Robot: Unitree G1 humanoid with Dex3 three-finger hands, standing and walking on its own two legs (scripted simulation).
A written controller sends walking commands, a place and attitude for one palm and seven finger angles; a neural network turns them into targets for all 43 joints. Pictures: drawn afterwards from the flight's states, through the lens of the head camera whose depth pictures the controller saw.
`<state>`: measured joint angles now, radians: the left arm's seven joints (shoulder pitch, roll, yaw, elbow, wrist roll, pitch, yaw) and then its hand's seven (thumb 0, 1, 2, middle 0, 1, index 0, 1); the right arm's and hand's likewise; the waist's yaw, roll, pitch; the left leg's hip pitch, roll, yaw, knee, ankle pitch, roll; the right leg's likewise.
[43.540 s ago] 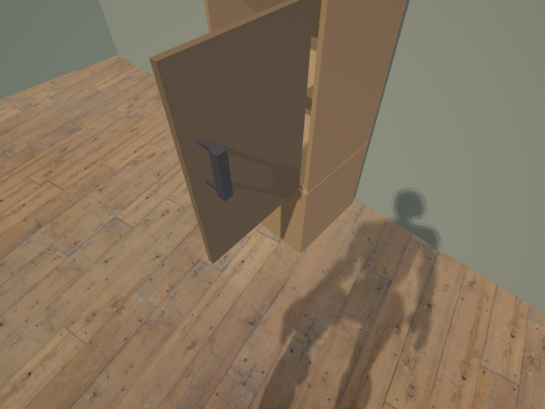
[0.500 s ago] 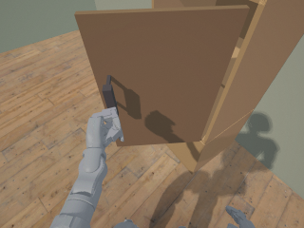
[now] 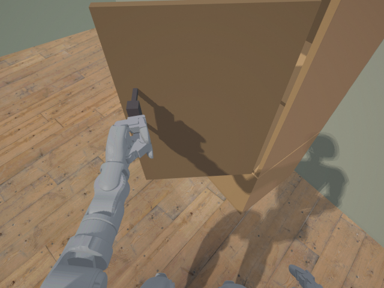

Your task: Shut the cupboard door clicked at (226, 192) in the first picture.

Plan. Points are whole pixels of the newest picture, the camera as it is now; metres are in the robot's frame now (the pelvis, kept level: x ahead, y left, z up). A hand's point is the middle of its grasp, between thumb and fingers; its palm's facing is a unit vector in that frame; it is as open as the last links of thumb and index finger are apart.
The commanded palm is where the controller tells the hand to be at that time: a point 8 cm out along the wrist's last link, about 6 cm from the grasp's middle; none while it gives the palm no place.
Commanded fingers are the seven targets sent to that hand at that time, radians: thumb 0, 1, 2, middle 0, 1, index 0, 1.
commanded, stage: push the door shut along its arc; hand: left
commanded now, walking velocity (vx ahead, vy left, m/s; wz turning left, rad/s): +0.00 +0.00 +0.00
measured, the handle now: (139, 117) +0.48 +0.14 +0.07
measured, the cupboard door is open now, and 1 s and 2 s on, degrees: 57 42 32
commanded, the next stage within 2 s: pull the fist back off the door in 1.50 s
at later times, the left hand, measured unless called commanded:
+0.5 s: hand (161, 122) +0.46 +0.08 +0.08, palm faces -0.15 -0.99 -0.03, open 3.1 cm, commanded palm +0.45 +0.13 +0.07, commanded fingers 0.00 0.90 0.90 -1.30 -1.50 -1.30 -1.50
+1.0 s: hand (178, 101) +0.53 +0.05 +0.08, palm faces -0.28 -0.96 -0.02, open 3.1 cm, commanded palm +0.52 +0.10 +0.07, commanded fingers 0.00 0.90 0.90 -1.30 -1.50 -1.30 -1.50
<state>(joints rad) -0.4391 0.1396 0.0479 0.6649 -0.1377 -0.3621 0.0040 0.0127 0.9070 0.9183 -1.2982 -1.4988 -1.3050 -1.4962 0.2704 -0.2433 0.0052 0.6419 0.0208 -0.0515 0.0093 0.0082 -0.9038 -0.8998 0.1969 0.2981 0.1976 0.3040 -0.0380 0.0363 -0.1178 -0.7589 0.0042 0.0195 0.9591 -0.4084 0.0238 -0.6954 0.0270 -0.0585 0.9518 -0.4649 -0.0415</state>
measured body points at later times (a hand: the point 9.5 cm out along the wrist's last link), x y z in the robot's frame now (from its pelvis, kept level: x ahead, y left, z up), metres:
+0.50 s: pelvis -0.01 +0.01 -0.01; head +0.07 +0.01 +0.43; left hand +0.46 +0.14 +0.08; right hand +0.02 -0.25 -0.13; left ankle +0.04 +0.10 -0.68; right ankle +0.00 -0.09 -0.68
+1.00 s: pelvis -0.01 +0.01 -0.03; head +0.12 +0.00 +0.40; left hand +0.54 +0.10 +0.08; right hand -0.03 -0.26 -0.14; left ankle +0.04 +0.10 -0.68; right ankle +0.00 -0.09 -0.68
